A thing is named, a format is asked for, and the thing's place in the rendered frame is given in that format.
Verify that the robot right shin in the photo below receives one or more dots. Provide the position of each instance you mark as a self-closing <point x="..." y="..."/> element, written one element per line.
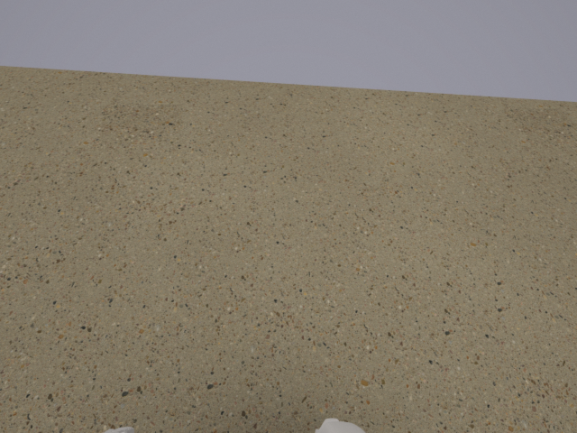
<point x="329" y="420"/>

